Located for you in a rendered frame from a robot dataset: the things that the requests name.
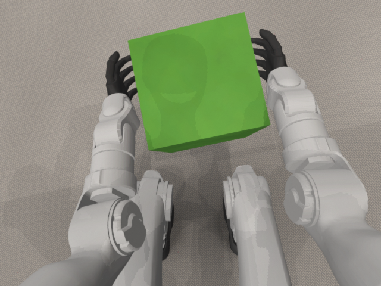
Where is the robot left foot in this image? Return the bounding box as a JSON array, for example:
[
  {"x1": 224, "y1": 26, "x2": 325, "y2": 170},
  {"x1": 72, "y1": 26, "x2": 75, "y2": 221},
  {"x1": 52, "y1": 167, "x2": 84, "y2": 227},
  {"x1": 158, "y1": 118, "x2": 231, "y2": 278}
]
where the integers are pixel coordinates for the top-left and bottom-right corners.
[{"x1": 162, "y1": 206, "x2": 174, "y2": 261}]

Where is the robot right forearm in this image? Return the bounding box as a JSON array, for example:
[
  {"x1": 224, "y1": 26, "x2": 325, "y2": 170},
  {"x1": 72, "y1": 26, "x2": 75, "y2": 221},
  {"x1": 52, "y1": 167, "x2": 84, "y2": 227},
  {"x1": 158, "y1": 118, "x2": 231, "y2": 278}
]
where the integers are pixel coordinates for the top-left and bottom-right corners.
[{"x1": 266, "y1": 67, "x2": 368, "y2": 211}]

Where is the robot left forearm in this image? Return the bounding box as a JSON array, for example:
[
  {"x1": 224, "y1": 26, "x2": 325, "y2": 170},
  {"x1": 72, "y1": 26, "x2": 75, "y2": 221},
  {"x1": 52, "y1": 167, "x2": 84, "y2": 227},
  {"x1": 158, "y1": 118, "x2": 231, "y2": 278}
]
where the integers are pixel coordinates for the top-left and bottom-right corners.
[{"x1": 68, "y1": 93, "x2": 140, "y2": 245}]

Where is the robot left upper arm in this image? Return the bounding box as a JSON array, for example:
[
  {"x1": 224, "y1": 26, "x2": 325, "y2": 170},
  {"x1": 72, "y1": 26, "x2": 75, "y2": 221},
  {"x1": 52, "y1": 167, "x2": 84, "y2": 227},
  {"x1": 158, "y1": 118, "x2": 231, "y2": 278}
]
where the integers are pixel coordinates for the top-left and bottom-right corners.
[{"x1": 19, "y1": 198, "x2": 146, "y2": 286}]

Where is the left robot thigh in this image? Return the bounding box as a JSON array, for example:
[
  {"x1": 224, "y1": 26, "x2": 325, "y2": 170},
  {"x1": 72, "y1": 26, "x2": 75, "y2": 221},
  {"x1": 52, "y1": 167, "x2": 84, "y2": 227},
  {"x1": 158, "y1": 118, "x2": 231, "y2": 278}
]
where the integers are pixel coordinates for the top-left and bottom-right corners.
[{"x1": 113, "y1": 177, "x2": 173, "y2": 286}]

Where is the carton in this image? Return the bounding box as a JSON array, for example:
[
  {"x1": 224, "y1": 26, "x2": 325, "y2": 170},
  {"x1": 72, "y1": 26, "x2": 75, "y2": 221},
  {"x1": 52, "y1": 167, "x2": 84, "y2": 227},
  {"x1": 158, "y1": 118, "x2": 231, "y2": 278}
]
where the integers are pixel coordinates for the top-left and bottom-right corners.
[{"x1": 128, "y1": 12, "x2": 270, "y2": 153}]

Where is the robot right upper arm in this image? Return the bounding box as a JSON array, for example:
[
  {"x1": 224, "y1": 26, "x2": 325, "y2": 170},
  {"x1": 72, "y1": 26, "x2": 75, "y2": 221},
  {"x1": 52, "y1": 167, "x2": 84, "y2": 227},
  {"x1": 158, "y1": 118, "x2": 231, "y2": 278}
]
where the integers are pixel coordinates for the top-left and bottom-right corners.
[{"x1": 283, "y1": 169, "x2": 381, "y2": 286}]

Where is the right robot hand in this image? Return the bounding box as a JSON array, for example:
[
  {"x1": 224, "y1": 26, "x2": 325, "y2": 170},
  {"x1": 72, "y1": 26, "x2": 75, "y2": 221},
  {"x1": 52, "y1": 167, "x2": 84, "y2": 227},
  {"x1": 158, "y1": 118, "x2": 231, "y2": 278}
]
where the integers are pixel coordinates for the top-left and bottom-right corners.
[{"x1": 251, "y1": 29, "x2": 287, "y2": 82}]

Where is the left robot hand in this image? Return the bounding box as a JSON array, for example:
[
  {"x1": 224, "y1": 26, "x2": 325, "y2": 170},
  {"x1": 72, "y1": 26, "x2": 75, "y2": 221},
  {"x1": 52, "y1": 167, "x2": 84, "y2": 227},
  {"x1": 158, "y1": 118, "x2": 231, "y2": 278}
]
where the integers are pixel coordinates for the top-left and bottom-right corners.
[{"x1": 105, "y1": 51, "x2": 138, "y2": 100}]

